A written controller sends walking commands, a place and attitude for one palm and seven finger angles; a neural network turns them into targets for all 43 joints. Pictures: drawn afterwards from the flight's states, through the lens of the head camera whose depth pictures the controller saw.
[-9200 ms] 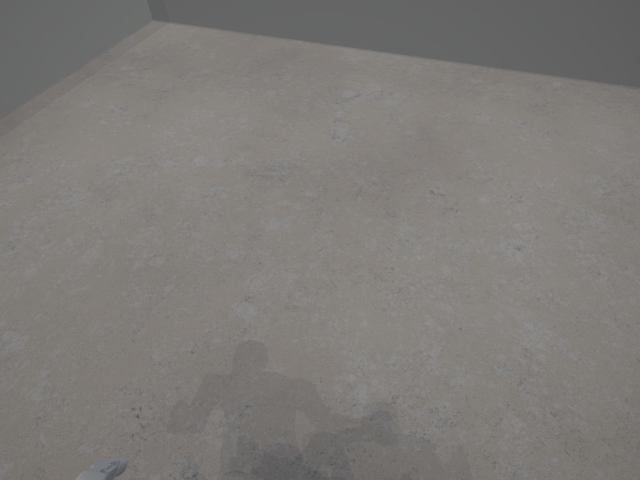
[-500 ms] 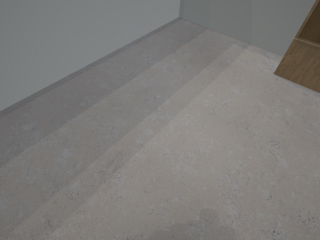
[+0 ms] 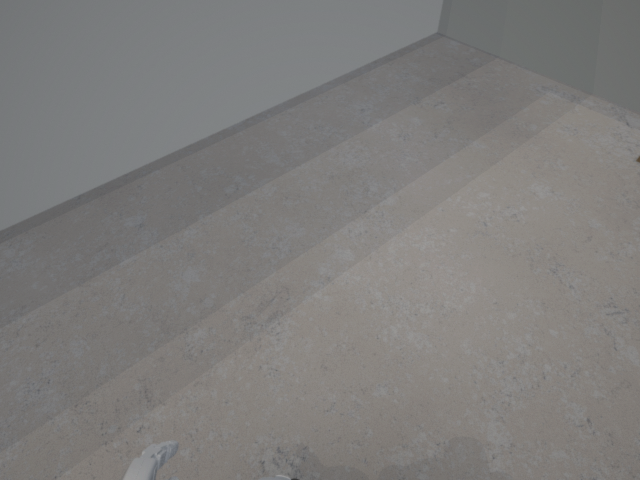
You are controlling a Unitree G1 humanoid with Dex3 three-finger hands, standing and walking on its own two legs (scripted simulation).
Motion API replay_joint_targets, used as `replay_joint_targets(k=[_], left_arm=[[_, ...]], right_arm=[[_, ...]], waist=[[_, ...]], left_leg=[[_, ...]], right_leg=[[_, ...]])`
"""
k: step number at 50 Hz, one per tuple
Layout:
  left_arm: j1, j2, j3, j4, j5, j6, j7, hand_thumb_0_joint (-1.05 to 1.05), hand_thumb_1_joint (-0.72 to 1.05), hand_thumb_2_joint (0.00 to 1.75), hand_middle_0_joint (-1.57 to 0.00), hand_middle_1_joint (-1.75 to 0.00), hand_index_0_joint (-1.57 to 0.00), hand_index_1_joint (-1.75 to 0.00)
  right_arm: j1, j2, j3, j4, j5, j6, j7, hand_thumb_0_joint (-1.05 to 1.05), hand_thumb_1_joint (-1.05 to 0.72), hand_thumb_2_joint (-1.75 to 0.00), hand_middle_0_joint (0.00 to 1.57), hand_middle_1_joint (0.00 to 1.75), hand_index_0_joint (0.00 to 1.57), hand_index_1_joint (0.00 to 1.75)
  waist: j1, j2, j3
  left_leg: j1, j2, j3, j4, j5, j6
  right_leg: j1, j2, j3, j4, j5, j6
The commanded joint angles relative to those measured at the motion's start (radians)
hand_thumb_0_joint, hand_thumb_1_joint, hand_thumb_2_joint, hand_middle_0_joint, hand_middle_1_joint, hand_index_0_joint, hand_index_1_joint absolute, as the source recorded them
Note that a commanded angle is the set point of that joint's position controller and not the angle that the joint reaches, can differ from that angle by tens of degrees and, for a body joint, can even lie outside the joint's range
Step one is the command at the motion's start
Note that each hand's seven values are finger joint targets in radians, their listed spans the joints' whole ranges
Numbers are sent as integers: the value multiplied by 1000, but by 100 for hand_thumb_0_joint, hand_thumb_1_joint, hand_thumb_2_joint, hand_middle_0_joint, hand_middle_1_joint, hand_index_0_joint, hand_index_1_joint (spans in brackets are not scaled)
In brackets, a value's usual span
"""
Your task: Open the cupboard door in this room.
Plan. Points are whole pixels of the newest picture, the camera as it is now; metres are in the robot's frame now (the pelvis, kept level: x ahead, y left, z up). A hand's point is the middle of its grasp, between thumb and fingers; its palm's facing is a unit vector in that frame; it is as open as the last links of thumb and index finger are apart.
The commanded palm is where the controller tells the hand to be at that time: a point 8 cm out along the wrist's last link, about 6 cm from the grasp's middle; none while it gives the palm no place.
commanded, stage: turn or walk to find it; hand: left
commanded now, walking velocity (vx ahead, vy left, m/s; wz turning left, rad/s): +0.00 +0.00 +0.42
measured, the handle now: out of the picture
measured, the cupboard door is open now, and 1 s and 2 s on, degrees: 0 0 0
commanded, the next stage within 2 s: none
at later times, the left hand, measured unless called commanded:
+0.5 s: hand out of the picture -0.10 +0.22 -0.18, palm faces +0.31 -0.92 -0.23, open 7.4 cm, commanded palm none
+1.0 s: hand out of the picture +0.00 +0.22 -0.14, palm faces +0.41 -0.87 -0.28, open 7.3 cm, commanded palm none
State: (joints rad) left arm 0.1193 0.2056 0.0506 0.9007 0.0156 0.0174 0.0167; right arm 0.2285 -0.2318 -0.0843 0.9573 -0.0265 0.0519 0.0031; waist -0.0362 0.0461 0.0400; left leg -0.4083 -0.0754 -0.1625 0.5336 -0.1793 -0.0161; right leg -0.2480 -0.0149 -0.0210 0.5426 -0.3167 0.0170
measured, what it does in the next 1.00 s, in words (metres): steps on the spot, turning left: left foot, then right foot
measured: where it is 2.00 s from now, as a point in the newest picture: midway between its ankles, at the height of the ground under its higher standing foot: outside the picture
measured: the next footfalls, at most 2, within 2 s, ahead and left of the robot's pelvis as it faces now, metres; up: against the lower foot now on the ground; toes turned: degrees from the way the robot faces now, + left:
left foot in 0.44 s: -0.05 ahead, +0.12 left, +0.00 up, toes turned +18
right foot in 0.94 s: +0.05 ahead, -0.09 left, +0.00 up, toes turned +22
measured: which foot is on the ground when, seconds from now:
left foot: up 0.00-0.42, down 0.44-0.96, up 0.98-1.00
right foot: down 0.00-0.46, up 0.48-0.92, down 0.94-1.00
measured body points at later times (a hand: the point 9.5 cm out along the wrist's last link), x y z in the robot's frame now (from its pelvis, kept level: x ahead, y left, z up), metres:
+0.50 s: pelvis -0.03 +0.02 +0.00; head +0.01 +0.06 +0.44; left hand -0.11 +0.26 -0.16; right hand +0.15 -0.19 -0.13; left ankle -0.08 +0.11 -0.73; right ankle -0.02 -0.12 -0.71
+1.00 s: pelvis -0.03 -0.01 +0.00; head +0.02 -0.02 +0.45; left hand -0.02 +0.27 -0.12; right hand +0.11 -0.23 -0.16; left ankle -0.09 +0.10 -0.71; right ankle +0.01 -0.10 -0.73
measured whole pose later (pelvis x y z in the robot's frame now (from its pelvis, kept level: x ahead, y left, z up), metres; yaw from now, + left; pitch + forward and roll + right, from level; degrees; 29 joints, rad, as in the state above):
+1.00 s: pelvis -0.03 -0.01 +0.00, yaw +27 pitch +1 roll +1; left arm 0.12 0.19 0.03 0.89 0.02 0.00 0.02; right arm 0.25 -0.23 -0.08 0.98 -0.02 0.05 -0.01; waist -0.04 0.05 0.07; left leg -0.34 -0.07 -0.10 0.73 -0.43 0.00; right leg -0.27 -0.03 -0.08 0.57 -0.30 -0.01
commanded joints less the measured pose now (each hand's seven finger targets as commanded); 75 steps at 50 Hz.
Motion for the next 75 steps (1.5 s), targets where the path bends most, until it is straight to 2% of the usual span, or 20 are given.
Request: replay_joint_targets(k=[1, 5, 16, 20, 21, 22, 23, 30, 40, 45, 46, 48, 52, 56, 66, 69, 70, 71, 72, 75], left_arm=[[45, 235, 56, -76, 5, -8, 25, 0, 90, 90, -20, -30, -20, -30], [-4, 137, 22, -74, 4, -27, 15, 0, 90, 90, -20, -30, -20, -30], [259, 212, 35, 37, 20, -26, 20, 0, 90, 90, -20, -30, -20, -30], [199, 221, 43, 47, 11, -17, 17, 0, 90, 90, -20, -30, -20, -30], [193, 200, 40, 40, 2, -12, 14, 0, 90, 90, -20, -30, -20, -30], [213, 146, 33, 12, -3, -5, 8, 0, 90, 90, -20, -30, -20, -30], [174, 109, 13, -17, 5, -1, 8, 0, 90, 90, -20, -30, -20, -30], [118, 129, 26, 25, 1, 13, -2, 0, 90, 90, -20, -30, -20, -30], [4, 103, 15, -54, -4, 8, 3, 0, 90, 90, -20, -30, -20, -30], [93, 114, 19, -44, -10, -10, 9, 0, 90, 90, -20, -30, -20, -30], [135, 141, 24, -35, -6, -21, 13, 0, 90, 90, -20, -30, -20, -30], [173, 258, 37, -35, 9, -31, 19, 0, 90, 90, -20, -30, -20, -30], [34, 150, 19, -68, -2, -31, 19, 0, 90, 90, -20, -30, -20, -30], [80, 145, 18, -48, 2, -39, 20, 0, 90, 90, -20, -30, -20, -30], [176, 215, 44, 17, 17, -21, 16, 0, 90, 90, -20, -30, -20, -30], [143, 218, 48, 22, 10, -12, 14, 0, 90, 90, -20, -30, -20, -30], [140, 196, 45, 19, 1, -6, 11, 0, 90, 90, -20, -30, -20, -30], [174, 134, 38, -10, -6, 2, 7, 0, 90, 90, -20, -30, -20, -30], [127, 103, 17, -39, 1, 9, 7, 0, 90, 90, -20, -30, -20, -30], [50, 128, 30, -9, 2, 21, 3, 0, 90, 90, -20, -30, -20, -30]], right_arm=[[-51, -120, -37, -109, -7, 7, 2, 0, -90, -90, 20, 30, 20, 30], [45, -87, -24, -46, 0, 8, 17, 0, -90, -90, 20, 30, 20, 30], [-153, -68, 20, -64, 20, -12, 5, 0, -90, -90, 20, 30, 20, 30], [-76, -81, 22, -43, 23, -27, 2, 0, -90, -90, 20, 30, 20, 30], [-35, -119, 13, -33, 17, -38, 3, 0, -90, -90, 20, 30, 20, 30], [-16, -218, -10, -36, 7, -46, 1, 0, -90, -90, 20, 30, 20, 30], [29, -271, -23, -28, 13, -36, -1, 0, -90, -90, 20, 30, 20, 30], [-61, -171, 2, -50, 15, -50, -24, 0, -90, -90, 20, 30, 20, 30], [2, -174, -18, -58, 0, -41, -20, 0, -90, -90, 20, 30, 20, 30], [-18, -166, -22, -69, 5, -36, -17, 0, -90, -90, 20, 30, 20, 30], [-14, -142, -19, -71, 11, -39, -13, 0, -90, -90, 20, 30, 20, 30], [4, -74, -9, -100, 15, -36, -8, 0, -90, -90, 20, 30, 20, 30], [30, -86, -17, -32, 3, 1, 7, 0, -90, -90, 20, 30, 20, 30], [33, -77, -10, -16, 5, 9, 11, 0, -90, -90, 20, 30, 20, 30], [-97, -52, 17, -46, 19, -11, 8, 0, -90, -90, 20, 30, 20, 30], [-32, -68, 16, -36, 17, -25, 6, 0, -90, -90, 20, 30, 20, 30], [7, -101, 10, -29, 16, -34, 10, 0, -90, -90, 20, 30, 20, 30], [32, -208, -14, -36, 6, -45, 7, 0, -90, -90, 20, 30, 20, 30], [68, -268, -26, -32, 8, -35, 2, 0, -90, -90, 20, 30, 20, 30], [-12, -188, -4, -38, 5, -40, -25, 0, -90, -90, 20, 30, 20, 30]], waist=[[48, -287, 54], [-15, -201, 42], [104, -270, -86], [48, -259, -112], [22, -164, -140], [15, 110, -170], [-12, 223, -146], [34, 84, -55], [2, 92, -57], [50, 85, -97], [70, 13, -119], [79, -311, -124], [14, -162, -23], [25, -205, -24], [85, -263, -58], [36, -228, -78], [12, -119, -110], [4, 177, -135], [-21, 259, -110], [5, 135, -30]], left_leg=[[-194, 45, 34, 550, -316, -6], [-167, 65, 110, 705, -136, -33], [-57, 91, 204, 272, -315, -45], [168, 89, 243, -65, -113, -20], [317, 132, 207, -181, 58, 0], [500, 363, -62, -180, 360, 93], [484, 501, -157, -164, 626, 202], [350, 302, 10, -178, 556, 163], [321, 300, -144, -152, 493, 200], [193, 241, -169, -64, 430, 146], [109, 197, -136, -4, 280, 99], [-135, 1, 94, 358, -417, -6], [-137, 80, 79, 688, -235, -26], [-130, 102, 114, 672, -181, -55], [7, 104, 226, 257, -295, -40], [175, 98, 257, -4, -112, -23], [301, 134, 213, -142, 24, -9], [441, 371, -91, -188, 292, 84], [388, 503, -185, -208, 467, 191], [282, 380, -106, -215, 375, 160]], right_leg=[[-109, -436, 426, -413, -267, -155], [-32, -243, 74, -270, 162, -98], [279, -330, 39, -108, 725, -169], [180, -311, -38, -12, 614, -96], [77, -273, -90, 83, 493, -41], [-184, -164, -150, 255, 76, 30], [-297, -112, -111, 411, -336, 52], [-292, -95, -6, 584, -79, 75], [-206, -42, -1, 304, -132, 70], [53, -15, -16, -54, 66, 45], [181, -69, 19, -178, 176, 37], [266, -459, 327, -212, 468, -140], [93, -300, 103, -209, 397, -131], [116, -289, 26, -214, 441, -126], [179, -343, -18, -138, 540, -162], [101, -323, -80, -41, 454, -94], [26, -289, -120, 76, 353, -45], [-213, -163, -172, 271, -33, 32], [-282, -110, -119, 430, -352, 52], [-319, -111, 10, 597, -164, 48]])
